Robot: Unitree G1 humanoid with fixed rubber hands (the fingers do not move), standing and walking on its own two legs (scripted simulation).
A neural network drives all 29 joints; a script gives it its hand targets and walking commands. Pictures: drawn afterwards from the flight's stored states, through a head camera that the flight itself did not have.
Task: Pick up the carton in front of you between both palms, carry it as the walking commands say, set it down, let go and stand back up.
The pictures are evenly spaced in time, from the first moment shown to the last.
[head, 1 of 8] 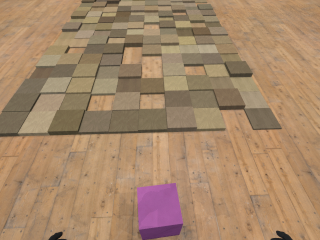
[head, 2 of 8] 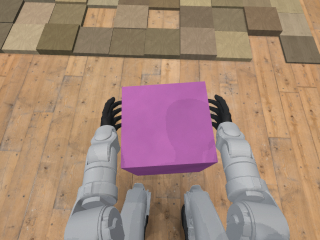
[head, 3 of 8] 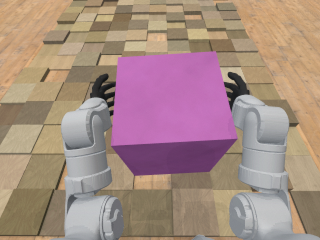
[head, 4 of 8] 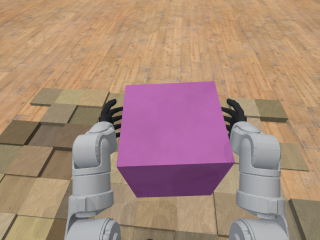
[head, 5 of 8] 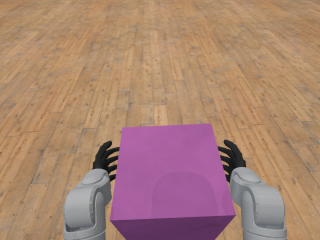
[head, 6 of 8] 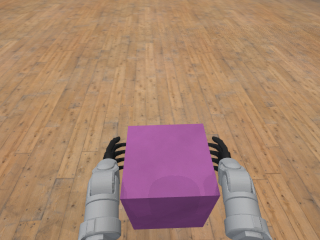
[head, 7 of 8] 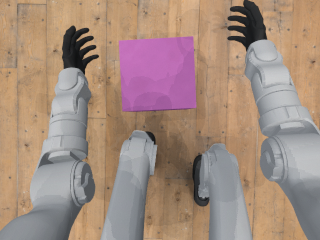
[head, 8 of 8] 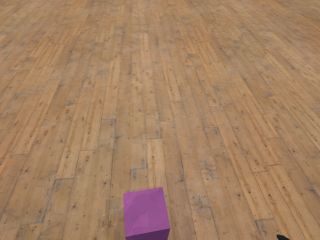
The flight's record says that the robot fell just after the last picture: no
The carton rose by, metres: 0.79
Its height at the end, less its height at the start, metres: +0.00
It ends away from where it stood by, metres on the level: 6.16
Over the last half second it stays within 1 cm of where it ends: yes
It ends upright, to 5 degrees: yes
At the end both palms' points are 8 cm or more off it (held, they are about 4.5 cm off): yes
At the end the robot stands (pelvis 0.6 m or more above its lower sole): yes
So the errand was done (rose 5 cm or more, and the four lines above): yes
